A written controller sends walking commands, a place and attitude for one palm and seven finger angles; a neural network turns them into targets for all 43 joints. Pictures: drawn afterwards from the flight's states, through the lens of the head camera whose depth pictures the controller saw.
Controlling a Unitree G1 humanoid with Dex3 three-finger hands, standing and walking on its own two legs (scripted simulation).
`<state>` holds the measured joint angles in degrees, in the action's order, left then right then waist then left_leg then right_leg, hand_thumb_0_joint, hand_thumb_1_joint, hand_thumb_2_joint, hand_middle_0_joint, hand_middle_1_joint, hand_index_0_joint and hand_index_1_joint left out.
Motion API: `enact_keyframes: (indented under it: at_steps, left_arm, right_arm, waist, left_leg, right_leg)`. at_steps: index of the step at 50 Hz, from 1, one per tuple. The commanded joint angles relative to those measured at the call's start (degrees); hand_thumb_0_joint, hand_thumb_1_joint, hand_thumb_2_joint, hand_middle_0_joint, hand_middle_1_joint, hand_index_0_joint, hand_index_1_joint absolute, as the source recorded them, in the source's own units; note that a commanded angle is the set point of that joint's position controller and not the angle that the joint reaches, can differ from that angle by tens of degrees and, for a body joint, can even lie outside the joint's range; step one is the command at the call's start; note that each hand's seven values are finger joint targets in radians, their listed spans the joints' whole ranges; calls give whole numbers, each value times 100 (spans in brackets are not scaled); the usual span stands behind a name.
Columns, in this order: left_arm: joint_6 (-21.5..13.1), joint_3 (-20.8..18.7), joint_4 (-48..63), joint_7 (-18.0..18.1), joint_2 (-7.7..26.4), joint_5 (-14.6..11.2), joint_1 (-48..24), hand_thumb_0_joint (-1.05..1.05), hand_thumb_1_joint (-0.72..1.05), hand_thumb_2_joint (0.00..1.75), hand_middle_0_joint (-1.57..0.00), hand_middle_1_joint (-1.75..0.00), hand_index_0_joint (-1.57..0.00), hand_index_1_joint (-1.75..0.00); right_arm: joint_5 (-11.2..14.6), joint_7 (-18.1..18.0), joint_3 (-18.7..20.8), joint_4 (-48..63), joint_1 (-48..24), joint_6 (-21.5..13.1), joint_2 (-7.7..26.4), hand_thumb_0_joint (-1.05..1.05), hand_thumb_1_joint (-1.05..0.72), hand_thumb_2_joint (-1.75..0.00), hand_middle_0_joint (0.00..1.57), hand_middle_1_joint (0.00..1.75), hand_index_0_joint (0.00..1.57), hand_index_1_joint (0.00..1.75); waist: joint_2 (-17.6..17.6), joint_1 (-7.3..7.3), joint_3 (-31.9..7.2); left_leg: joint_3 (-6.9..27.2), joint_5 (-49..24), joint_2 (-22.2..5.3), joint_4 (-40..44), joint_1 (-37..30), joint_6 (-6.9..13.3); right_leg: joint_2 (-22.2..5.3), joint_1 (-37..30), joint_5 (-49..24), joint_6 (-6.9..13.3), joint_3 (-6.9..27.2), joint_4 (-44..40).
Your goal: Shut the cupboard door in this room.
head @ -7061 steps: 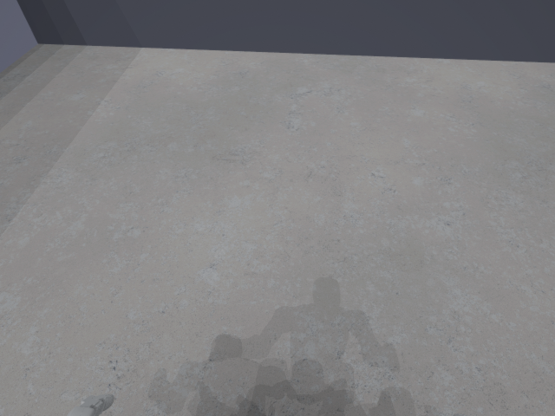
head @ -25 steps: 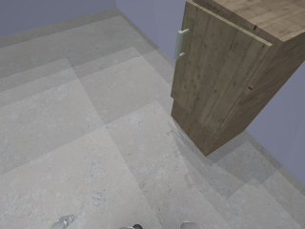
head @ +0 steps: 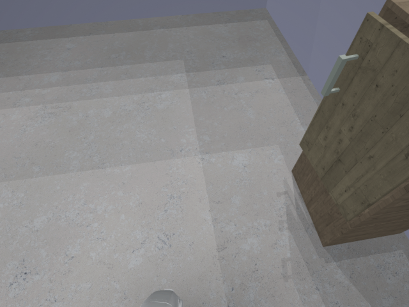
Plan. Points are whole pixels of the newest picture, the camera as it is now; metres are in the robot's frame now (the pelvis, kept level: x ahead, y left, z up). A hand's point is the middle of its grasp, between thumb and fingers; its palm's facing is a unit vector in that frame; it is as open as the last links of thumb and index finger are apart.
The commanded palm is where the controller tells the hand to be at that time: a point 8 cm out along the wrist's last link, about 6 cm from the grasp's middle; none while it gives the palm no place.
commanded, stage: walk to a spot facing it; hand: left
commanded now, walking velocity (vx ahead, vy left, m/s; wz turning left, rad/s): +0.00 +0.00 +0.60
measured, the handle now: (339, 75) +0.77 -0.36 -0.04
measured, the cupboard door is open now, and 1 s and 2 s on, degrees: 6 6 6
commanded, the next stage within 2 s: turn to face it in 1.86 s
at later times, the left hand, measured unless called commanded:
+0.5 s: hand out of the picture +0.09 +0.22 -0.14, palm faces +0.26 -0.92 -0.28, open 7.4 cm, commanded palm none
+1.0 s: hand out of the picture -0.03 +0.19 -0.19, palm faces +0.64 -0.75 -0.18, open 7.4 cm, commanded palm none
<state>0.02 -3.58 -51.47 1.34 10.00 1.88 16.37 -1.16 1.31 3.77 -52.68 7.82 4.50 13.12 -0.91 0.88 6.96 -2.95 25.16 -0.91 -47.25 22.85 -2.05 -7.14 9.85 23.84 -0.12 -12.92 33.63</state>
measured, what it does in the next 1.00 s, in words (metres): walks ahead, turning left: left foot, then right foot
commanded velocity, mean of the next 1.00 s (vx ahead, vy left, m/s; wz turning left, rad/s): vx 0.20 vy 0.00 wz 0.59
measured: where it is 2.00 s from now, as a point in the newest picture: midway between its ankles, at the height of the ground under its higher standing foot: (153, 241)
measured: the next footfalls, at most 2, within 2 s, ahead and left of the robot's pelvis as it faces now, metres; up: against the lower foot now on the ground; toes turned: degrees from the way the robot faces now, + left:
left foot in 0.06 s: +0.04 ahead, +0.12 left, +0.00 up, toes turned +6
right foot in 0.48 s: +0.10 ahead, -0.12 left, +0.00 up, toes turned +12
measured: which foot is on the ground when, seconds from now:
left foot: up 0.00-0.04, down 0.06-0.48, up 0.50-0.92, down 0.94-1.00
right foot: down 0.00-0.06, up 0.08-0.46, down 0.48-0.94, up 0.96-1.00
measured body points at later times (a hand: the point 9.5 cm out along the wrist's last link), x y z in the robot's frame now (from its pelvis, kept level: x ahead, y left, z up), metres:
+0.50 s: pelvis +0.03 -0.02 -0.01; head +0.07 -0.02 +0.44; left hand +0.08 +0.26 -0.12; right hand +0.14 -0.25 -0.16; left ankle +0.00 +0.12 -0.72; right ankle +0.06 -0.13 -0.74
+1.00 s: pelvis +0.13 +0.08 -0.02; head +0.16 +0.12 +0.43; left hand -0.06 +0.23 -0.17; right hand +0.38 -0.05 -0.14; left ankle +0.13 +0.17 -0.73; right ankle +0.08 -0.12 -0.67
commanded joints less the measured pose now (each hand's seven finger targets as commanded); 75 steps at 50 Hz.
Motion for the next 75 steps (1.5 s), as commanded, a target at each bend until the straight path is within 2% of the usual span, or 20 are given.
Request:
enact_keyframes:
  at_steps: [1, 2, 3, 4, 8, 19, 22, 24, 25, 26, 31, 41, 45, 46, 47, 48, 53, 69, 73, 75]
  left_arm:
    - [-46, -364, 285, 77, 1311, -22, 339, 0, 90, 90, -20, -30, -20, -30]
    - [-32, -334, 369, 55, 1171, -83, 309, 0, 90, 90, -20, -30, -20, -30]
    - [-15, -201, 591, 5, 745, -129, 194, 0, 90, 90, -20, -30, -20, -30]
    - [70, -142, 777, 67, 831, -75, -273, 0, 90, 90, -20, -30, -20, -30]
    - [172, -244, 571, 22, 900, -53, -455, 0, 90, 90, -20, -30, -20, -30]
    - [131, -196, 690, -69, 729, -70, -428, 0, 90, 90, -20, -30, -20, -30]
    - [36, -263, 479, -112, 868, -48, 275, 0, 90, 90, -20, -30, -20, -30]
    - [-63, -425, 469, -20, 1854, 84, 733, 0, 90, 90, -20, -30, -20, -30]
    - [-14, -349, 543, 9, 1679, -28, 347, 0, 90, 90, -20, -30, -20, -30]
    - [-39, -325, 680, -6, 1463, -45, -236, 0, 90, 90, -20, -30, -20, -30]
    - [-307, -157, 411, -22, 809, -65, -87, 0, 90, 90, -20, -30, -20, -30]
    - [-371, -246, -244, -10, 931, 21, 1098, 0, 90, 90, -20, -30, -20, -30]
    - [-380, -300, -185, -73, 1235, -32, 769, 0, 90, 90, -20, -30, -20, -30]
    - [-380, -295, -86, -118, 1136, -75, 696, 0, 90, 90, -20, -30, -20, -30]
    - [-347, -205, 258, -224, 771, -135, 484, 0, 90, 90, -20, -30, -20, -30]
    - [-283, -161, 586, -175, 889, -110, -278, 0, 90, 90, -20, -30, -20, -30]
    - [-156, -207, 105, -213, 549, 25, 203, 0, 90, 90, -20, -30, -20, -30]
    - [-218, -93, 668, -276, 500, -54, -1483, 0, 90, 90, -20, -30, -20, -30]
    - [-340, -197, 247, -202, 771, -47, 117, 0, 90, 90, -20, -30, -20, -30]
    - [-378, -406, -143, -95, 1656, 35, 1554, 0, 90, 90, -20, -30, -20, -30]
  right_arm:
    - [4, -24, 95, 481, 345, -266, 425, 0, -90, -90, 20, 30, 20, 30]
    - [-33, -25, 189, 364, 817, -321, 812, 0, -90, -90, 20, 30, 20, 30]
    - [-46, -78, 355, 294, 1228, -350, 1487, 0, -90, -90, 20, 30, 20, 30]
    - [33, -122, 335, 156, 1516, -283, 1555, 0, -90, -90, 20, 30, 20, 30]
    - [-62, -279, 129, 466, 363, -306, 1013, 0, -90, -90, 20, 30, 20, 30]
    - [-92, -221, 218, 508, 334, -293, 1095, 0, -90, -90, 20, 30, 20, 30]
    - [-45, -191, 241, 578, 44, -275, 984, 0, -90, -90, 20, 30, 20, 30]
    - [35, -131, 132, 776, 196, -319, 276, 0, -90, -90, 20, 30, 20, 30]
    - [-69, -101, 220, 757, 76, -273, 624, 0, -90, -90, 20, 30, 20, 30]
    - [-107, -47, 242, 691, 377, -242, 552, 0, -90, -90, 20, 30, 20, 30]
    - [-63, 112, 168, 303, 536, -277, 291, 0, -90, -90, 20, 30, 20, 30]
    - [-49, 198, -36, 628, -617, -438, 4, 0, -90, -90, 20, 30, 20, 30]
    - [-76, 130, 63, 346, 807, -541, 372, 0, -90, -90, 20, 30, 20, 30]
    - [-102, 81, 186, 135, 1674, -570, 849, 0, -90, -90, 20, 30, 20, 30]
    - [-121, -4, 393, 2, 2294, -611, 1662, 0, -90, -90, 20, 30, 20, 30]
    - [-16, -102, 412, -136, 2498, -553, 1808, 0, -90, -90, 20, 30, 20, 30]
    - [-42, -240, 8, 269, 766, -771, 726, 0, -90, -90, 20, 30, 20, 30]
    - [-46, -304, 12, -509, 1862, -879, 447, 0, -90, -90, 20, 30, 20, 30]
    - [30, -318, 35, -566, 1651, -868, 534, 0, -90, -90, 20, 30, 20, 30]
    - [144, -260, 4, -386, 2143, -933, 112, 0, -90, -90, 20, 30, 20, 30]
  waist:
    - [-886, -222, -1042]
    - [8, -497, -1435]
    - [1946, -672, -1640]
    - [1418, -779, -1623]
    - [1183, -349, -566]
    - [1167, -175, -858]
    - [831, 245, -963]
    - [-2001, 535, -1012]
    - [-1336, 284, -432]
    - [-937, -92, -361]
    - [-834, -214, -271]
    - [-783, 279, -250]
    - [-548, -498, -998]
    - [237, -975, -1585]
    - [1987, -1154, -1942]
    - [1250, -1288, -1993]
    - [696, -227, -384]
    - [534, -388, -58]
    - [279, 385, -838]
    - [-1689, 614, -2282]
  left_leg:
    - [-349, -1060, 226, 1799, -943, 184]
    - [359, -2707, -411, 2244, -2207, 408]
    - [2587, -5528, -2099, 2273, -3152, 1298]
    - [2442, -6088, -2340, 2254, -2900, 1625]
    - [1811, -3840, -1510, 2632, -1278, 1292]
    - [2150, -2132, -916, 2645, -843, 1114]
    - [2096, -34, -471, 2167, 435, 840]
    - [672, 1213, 768, -1029, 2294, 125]
    - [953, 816, 324, -2167, 2118, 175]
    - [913, 204, 178, -2502, 1993, 174]
    - [450, -1091, -115, -2439, 1729, 3]
    - [-322, -586, -275, 310, 1692, 280]
    - [-852, -725, 427, 1413, -999, 643]
    - [10, -1022, -94, 1808, -2683, 885]
    - [2968, -1683, -1913, 2299, -3924, 1656]
    - [3635, -1931, -2337, 2828, -3962, 1958]
    - [1647, -1736, -1272, 3271, -1072, 1200]
    - [1403, -3822, -1050, 3191, -2394, 1331]
    - [1228, -5109, -729, 1381, -1738, 946]
    - [439, 523, 827, -1975, 618, 458]
  right_leg:
    - [-1147, -564, -5089, 334, 508, 536]
    - [-863, 476, -3572, 43, 246, 1558]
    - [43, 2227, 1013, -376, 278, 2916]
    - [15, 2293, 1443, -282, 1015, 3362]
    - [-48, 2191, 370, -367, 1291, 3262]
    - [553, 1175, -100, -404, 1043, 1096]
    - [673, -602, -595, -334, 934, -390]
    - [-1930, -1514, 1790, 477, 4144, -2420]
    - [-2164, -228, 2395, 653, 4186, -2750]
    - [-1947, 170, 2051, 620, 3536, -2731]
    - [-962, -177, -1156, 337, 1130, -2139]
    - [-1502, -1714, -3456, 513, 273, -1522]
    - [-1281, -835, -4885, 258, -478, 535]
    - [-1030, 392, -3530, 58, -512, 2009]
    - [27, 2673, 807, -311, -230, 3852]
    - [80, 3281, 1067, -212, 740, 4510]
    - [-304, 2453, -586, -241, 1201, 3684]
    - [219, 2547, -1654, -102, 1053, 510]
    - [554, -155, -1914, 178, 964, -478]
    - [-2102, -2858, -2864, 1045, 3977, -1250]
